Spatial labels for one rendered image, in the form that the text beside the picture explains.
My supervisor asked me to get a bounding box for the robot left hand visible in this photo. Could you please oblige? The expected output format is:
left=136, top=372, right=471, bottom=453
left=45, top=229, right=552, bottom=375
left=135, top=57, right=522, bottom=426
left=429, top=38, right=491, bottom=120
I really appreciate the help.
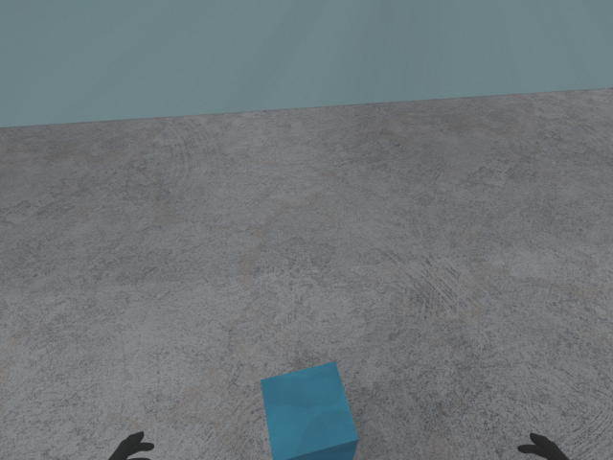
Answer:
left=108, top=431, right=154, bottom=460

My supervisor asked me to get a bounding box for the robot right hand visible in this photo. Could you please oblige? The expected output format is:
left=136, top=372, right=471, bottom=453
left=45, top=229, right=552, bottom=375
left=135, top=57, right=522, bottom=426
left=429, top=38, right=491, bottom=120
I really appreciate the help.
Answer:
left=518, top=433, right=569, bottom=460

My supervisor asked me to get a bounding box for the carton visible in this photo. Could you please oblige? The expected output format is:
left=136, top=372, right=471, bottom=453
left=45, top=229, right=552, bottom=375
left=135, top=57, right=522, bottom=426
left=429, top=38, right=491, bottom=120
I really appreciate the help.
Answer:
left=261, top=361, right=359, bottom=460

